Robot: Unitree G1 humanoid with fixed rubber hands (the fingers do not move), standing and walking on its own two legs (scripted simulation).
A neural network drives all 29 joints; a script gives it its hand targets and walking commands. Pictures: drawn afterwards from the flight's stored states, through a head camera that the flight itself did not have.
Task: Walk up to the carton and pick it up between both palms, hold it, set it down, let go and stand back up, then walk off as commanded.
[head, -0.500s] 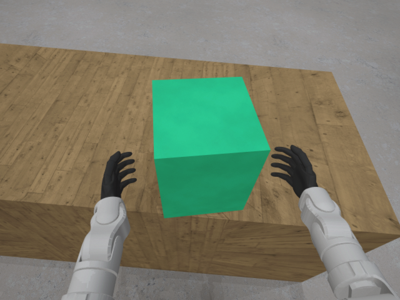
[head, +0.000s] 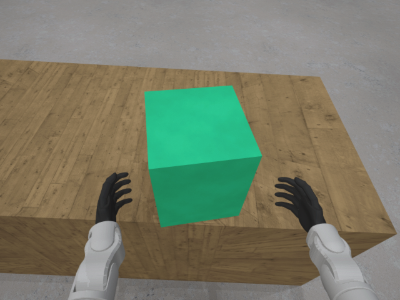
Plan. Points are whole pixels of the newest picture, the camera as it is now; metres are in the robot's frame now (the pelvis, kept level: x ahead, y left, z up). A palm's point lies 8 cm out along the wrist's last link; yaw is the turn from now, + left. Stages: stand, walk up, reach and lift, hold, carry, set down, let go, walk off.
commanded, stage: set down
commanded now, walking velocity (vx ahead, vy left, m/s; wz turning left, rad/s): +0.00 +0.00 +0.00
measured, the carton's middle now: (195, 158) +0.43 +0.06 +0.01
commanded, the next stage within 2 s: none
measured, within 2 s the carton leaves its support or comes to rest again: neither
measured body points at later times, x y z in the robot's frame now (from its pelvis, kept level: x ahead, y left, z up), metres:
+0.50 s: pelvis +0.02 +0.00 +0.00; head +0.04 +0.02 +0.45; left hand +0.25 +0.21 +0.00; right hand +0.26 -0.19 +0.00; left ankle +0.06 +0.15 -0.74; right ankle +0.02 -0.09 -0.74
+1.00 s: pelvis +0.02 +0.01 +0.00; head +0.02 +0.02 +0.45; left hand +0.22 +0.22 -0.01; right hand +0.22 -0.20 -0.01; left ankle +0.06 +0.15 -0.74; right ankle +0.02 -0.09 -0.74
